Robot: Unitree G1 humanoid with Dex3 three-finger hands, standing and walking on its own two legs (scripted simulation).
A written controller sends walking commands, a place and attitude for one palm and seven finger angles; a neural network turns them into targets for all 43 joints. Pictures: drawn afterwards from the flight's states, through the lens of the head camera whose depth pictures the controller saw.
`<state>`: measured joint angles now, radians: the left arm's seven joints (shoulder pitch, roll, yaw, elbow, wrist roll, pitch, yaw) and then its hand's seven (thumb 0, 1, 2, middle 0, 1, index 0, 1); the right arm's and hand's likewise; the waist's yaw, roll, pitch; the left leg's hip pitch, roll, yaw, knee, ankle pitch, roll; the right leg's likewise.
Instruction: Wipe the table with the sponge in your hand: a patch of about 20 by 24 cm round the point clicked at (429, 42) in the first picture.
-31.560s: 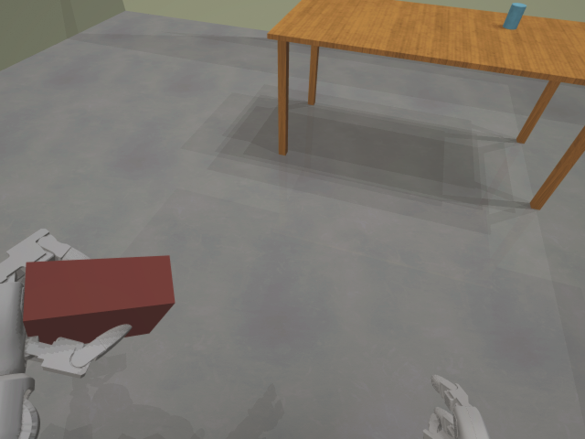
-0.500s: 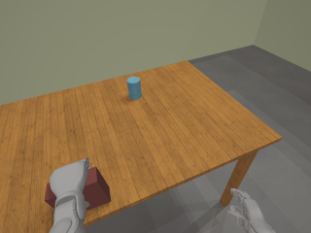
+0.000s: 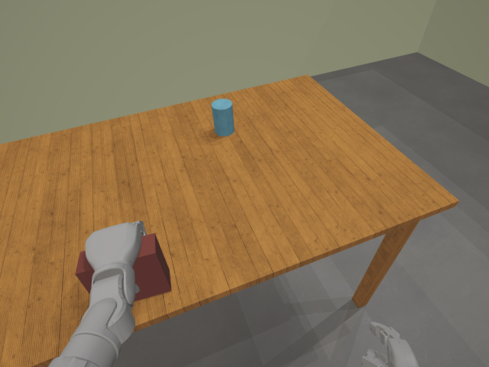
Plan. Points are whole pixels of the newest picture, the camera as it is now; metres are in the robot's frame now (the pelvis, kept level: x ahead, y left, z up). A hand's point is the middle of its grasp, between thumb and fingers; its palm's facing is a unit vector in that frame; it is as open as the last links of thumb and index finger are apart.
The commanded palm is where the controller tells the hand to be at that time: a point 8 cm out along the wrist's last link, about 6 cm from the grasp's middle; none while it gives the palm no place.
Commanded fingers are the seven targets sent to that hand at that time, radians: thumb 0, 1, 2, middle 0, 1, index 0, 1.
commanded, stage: wipe forward along the middle lane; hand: left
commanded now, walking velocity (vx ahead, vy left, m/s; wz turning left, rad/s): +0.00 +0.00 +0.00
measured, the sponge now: (131, 278) +0.27 +0.26 -0.04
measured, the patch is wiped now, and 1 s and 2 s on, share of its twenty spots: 1.00 1.00 1.00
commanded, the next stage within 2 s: slide back across to the first lane in 1.20 s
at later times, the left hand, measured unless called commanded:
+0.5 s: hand (123, 235) +0.34 +0.29 +0.00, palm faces -0.11 +0.00 -0.99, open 9.5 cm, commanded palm +0.33 +0.30 +0.03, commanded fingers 0.00 0.10 1.30 -1.20 -1.60 -1.20 -1.60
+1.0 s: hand (119, 214) +0.39 +0.32 +0.00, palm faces -0.14 +0.01 -0.99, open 9.5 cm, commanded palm +0.39 +0.31 +0.03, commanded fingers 0.00 0.10 1.30 -1.20 -1.60 -1.20 -1.60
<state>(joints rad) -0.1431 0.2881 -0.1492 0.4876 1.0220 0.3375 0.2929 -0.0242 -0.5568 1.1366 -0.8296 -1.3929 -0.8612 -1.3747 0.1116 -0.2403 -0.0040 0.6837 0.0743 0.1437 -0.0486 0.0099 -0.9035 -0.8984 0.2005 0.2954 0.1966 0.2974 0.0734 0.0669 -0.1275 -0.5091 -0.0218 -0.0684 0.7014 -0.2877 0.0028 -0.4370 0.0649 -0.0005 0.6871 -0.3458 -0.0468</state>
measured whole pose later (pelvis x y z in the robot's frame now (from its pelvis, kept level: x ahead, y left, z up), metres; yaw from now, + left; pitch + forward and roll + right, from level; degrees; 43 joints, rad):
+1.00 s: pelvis -0.02 -0.01 -0.03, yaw -1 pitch +16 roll -3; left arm -0.68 0.57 0.04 1.10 1.05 0.12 0.28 0.02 -0.59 1.15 -0.86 -1.35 -0.89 -1.37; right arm 0.27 -0.28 -0.01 0.70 0.07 0.11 -0.02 0.01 -0.90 -0.90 0.20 0.30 0.20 0.30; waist -0.04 0.07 -0.17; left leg -0.86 0.01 -0.12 0.90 -0.34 0.02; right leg -0.77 0.12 -0.04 0.83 -0.36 -0.07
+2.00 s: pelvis +0.02 +0.04 -0.01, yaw -2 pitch +16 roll -4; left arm -0.60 0.56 0.12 1.03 1.08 0.13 0.31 -0.01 -0.53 1.14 -0.80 -1.42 -0.82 -1.45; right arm 0.25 -0.27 -0.01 0.66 0.06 0.17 0.02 0.01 -0.90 -0.90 0.20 0.30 0.20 0.30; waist -0.05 0.05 -0.17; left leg -0.75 -0.03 -0.07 0.83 -0.35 0.05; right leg -0.63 0.08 0.02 0.72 -0.36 0.00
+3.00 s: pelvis +0.03 +0.05 -0.01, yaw -2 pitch +13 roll -5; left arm -0.30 0.53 0.05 0.70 1.01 0.21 0.30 -0.02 -0.45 1.09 -0.73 -1.46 -0.75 -1.52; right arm 0.22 -0.26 -0.01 0.63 0.08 0.18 0.01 0.01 -0.90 -0.90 0.20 0.30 0.20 0.30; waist -0.01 0.06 -0.16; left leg -0.65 -0.04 -0.07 0.79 -0.36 0.07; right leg -0.52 0.07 0.02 0.65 -0.35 0.00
